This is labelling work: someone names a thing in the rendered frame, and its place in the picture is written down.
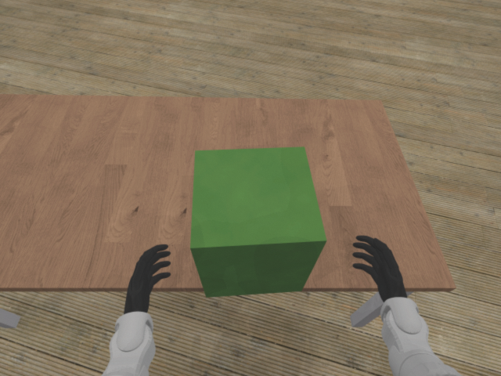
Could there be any table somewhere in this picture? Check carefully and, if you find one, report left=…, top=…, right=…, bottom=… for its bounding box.
left=0, top=94, right=456, bottom=328

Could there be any robot left hand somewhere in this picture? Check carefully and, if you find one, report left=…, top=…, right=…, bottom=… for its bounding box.
left=124, top=244, right=171, bottom=314

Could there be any carton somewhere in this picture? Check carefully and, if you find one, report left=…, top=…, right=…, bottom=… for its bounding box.
left=190, top=146, right=326, bottom=298

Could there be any robot left forearm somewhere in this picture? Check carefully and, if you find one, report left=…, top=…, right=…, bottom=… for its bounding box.
left=102, top=312, right=156, bottom=376

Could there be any robot right hand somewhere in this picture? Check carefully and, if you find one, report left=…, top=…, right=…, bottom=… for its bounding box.
left=352, top=236, right=407, bottom=302

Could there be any robot right forearm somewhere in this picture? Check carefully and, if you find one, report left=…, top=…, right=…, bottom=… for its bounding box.
left=380, top=297, right=463, bottom=376

